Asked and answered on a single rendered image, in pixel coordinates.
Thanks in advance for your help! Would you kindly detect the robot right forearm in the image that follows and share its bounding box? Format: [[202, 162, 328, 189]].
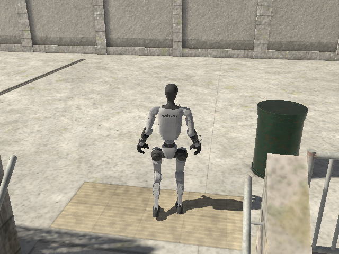
[[190, 129, 200, 147]]

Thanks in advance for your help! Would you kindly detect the robot left shin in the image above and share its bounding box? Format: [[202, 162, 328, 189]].
[[153, 173, 160, 210]]

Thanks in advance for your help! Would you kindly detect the left robot hand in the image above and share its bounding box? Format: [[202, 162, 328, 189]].
[[137, 143, 149, 154]]

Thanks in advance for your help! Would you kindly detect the humanoid robot torso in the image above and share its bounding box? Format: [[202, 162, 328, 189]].
[[158, 104, 183, 159]]

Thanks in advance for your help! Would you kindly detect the left robot upper arm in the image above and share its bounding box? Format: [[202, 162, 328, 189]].
[[144, 106, 160, 135]]

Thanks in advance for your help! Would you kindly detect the right robot upper arm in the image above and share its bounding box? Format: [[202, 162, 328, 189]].
[[182, 107, 195, 137]]

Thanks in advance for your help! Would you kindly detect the right robot hand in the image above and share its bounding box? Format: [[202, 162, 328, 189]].
[[190, 144, 201, 155]]

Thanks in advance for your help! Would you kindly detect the robot left forearm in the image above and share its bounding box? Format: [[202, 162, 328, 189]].
[[138, 127, 149, 146]]

